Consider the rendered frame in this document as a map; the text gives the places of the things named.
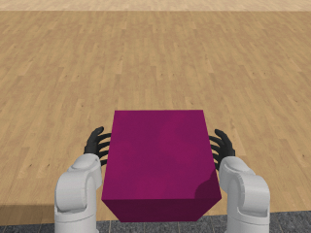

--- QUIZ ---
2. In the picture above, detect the robot left forearm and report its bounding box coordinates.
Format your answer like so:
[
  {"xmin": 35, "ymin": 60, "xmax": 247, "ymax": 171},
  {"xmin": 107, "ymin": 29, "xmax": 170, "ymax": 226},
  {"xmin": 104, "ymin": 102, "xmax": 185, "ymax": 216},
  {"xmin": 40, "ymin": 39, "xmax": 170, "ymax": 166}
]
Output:
[{"xmin": 54, "ymin": 153, "xmax": 103, "ymax": 233}]

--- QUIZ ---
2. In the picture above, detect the robot right forearm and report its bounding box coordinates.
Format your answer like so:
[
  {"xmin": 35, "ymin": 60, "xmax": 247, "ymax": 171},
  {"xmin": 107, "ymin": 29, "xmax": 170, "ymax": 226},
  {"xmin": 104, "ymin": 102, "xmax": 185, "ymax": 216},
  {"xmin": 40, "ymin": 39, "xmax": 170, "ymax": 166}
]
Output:
[{"xmin": 219, "ymin": 156, "xmax": 270, "ymax": 233}]

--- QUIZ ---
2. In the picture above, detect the robot right hand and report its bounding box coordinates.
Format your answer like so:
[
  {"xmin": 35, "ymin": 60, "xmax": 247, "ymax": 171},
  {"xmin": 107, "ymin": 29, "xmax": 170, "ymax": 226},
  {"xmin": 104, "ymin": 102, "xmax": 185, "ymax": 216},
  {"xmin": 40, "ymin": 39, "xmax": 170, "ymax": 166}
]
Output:
[{"xmin": 208, "ymin": 129, "xmax": 235, "ymax": 172}]

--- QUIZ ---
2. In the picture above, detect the carton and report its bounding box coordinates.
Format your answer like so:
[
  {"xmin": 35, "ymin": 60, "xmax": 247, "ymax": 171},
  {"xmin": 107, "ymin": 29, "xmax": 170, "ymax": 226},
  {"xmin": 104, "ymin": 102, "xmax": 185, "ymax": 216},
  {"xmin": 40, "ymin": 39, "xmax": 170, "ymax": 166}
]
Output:
[{"xmin": 101, "ymin": 110, "xmax": 222, "ymax": 222}]

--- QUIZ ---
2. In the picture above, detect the robot left hand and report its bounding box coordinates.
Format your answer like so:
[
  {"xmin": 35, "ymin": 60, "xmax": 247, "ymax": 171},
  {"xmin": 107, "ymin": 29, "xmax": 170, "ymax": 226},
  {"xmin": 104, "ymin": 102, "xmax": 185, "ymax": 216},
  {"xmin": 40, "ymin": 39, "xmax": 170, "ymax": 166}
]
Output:
[{"xmin": 84, "ymin": 126, "xmax": 112, "ymax": 167}]

